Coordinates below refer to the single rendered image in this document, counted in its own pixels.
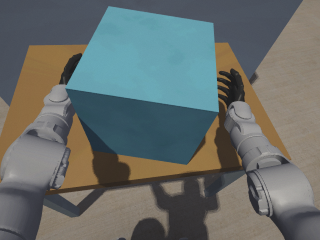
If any carton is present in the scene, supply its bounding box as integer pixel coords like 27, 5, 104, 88
65, 6, 219, 165

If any robot right upper arm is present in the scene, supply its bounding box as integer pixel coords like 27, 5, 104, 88
247, 163, 320, 240

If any robot right hand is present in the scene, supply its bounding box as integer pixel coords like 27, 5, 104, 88
217, 68, 245, 109

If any robot left forearm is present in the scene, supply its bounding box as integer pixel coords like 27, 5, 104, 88
0, 84, 76, 181

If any table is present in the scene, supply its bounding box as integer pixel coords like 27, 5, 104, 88
0, 42, 292, 218

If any robot left hand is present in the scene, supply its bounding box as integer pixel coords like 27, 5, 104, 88
59, 53, 82, 85

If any robot right forearm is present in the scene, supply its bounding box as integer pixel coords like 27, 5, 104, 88
224, 101, 315, 204

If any robot left upper arm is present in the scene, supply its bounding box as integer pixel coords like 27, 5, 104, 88
0, 134, 71, 240

